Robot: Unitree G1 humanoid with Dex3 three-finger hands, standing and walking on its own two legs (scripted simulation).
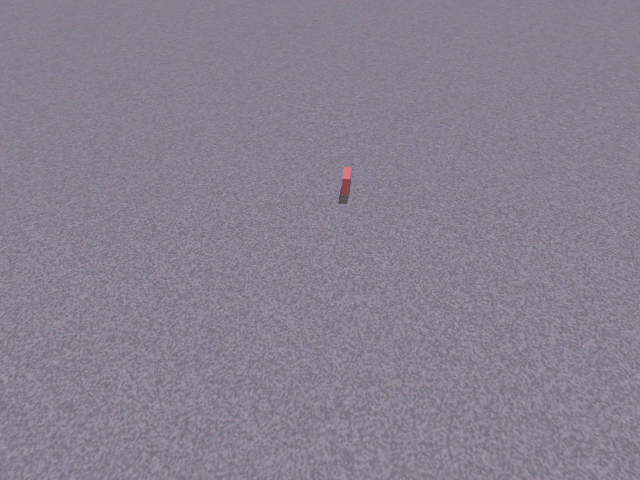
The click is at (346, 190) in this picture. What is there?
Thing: carton on end
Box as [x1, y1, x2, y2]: [342, 167, 350, 195]
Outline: 343,167 342,194 349,195 350,167
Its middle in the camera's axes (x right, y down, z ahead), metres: +0.12 -0.28 +1.85
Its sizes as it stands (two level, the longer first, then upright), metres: 0.088 0.037 0.102
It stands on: the floor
